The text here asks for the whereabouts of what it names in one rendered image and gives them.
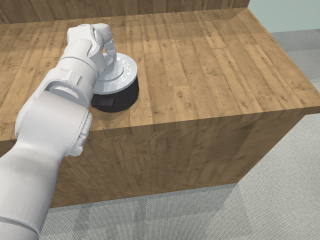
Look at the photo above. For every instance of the pot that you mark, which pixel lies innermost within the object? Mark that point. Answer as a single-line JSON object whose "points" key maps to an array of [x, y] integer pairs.
{"points": [[117, 102]]}

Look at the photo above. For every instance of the lid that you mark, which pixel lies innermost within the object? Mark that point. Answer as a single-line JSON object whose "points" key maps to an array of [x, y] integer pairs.
{"points": [[121, 76]]}

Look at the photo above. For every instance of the left robot forearm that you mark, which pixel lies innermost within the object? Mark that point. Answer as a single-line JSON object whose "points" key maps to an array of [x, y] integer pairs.
{"points": [[76, 73]]}

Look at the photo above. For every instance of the left robot hand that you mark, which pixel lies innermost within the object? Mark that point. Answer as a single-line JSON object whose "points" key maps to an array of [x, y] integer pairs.
{"points": [[109, 45]]}

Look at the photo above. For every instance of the table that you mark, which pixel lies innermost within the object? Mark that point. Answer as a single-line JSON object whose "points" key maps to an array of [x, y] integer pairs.
{"points": [[216, 93]]}

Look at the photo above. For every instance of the knob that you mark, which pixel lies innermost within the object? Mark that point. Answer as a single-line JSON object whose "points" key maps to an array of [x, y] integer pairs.
{"points": [[109, 62]]}

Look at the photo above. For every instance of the robot left upper arm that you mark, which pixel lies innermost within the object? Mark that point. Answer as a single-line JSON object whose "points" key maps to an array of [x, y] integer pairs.
{"points": [[55, 127]]}

